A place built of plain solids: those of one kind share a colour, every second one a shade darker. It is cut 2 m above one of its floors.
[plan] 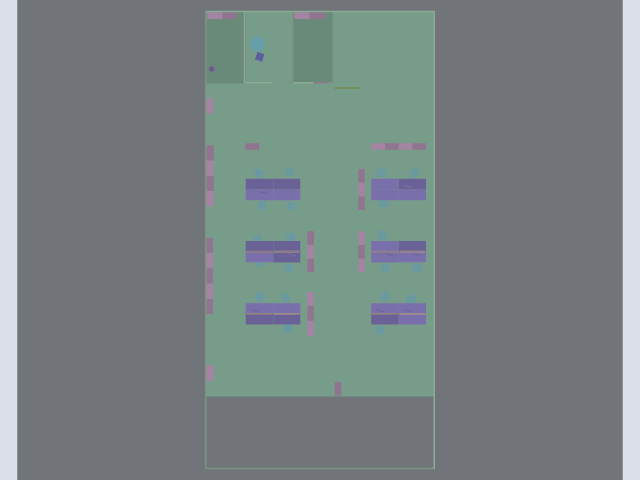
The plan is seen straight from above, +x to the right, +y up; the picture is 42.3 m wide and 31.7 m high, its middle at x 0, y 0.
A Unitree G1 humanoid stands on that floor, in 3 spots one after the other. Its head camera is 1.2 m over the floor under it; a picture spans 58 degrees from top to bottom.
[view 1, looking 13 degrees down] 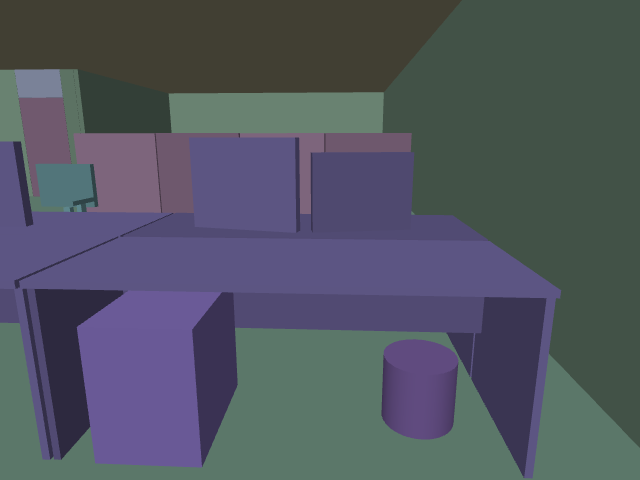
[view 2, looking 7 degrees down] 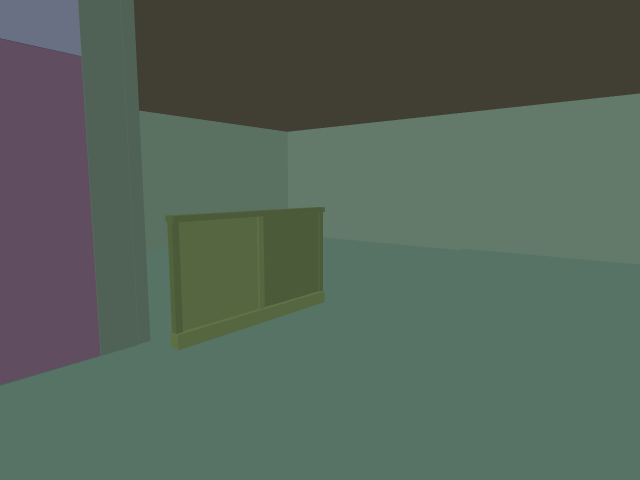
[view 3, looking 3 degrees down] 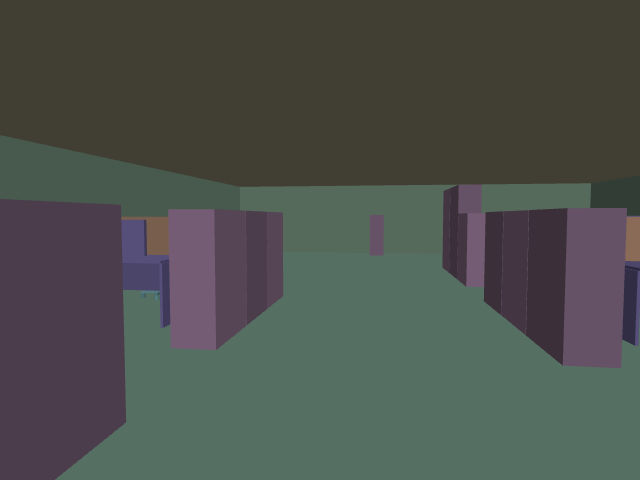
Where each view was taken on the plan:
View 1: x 6.30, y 1.29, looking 93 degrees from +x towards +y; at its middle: desk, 2.08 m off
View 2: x -0.80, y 7.25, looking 39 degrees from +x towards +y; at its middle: guard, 4.42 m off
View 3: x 1.06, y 4.27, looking -82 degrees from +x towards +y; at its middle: wall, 19.52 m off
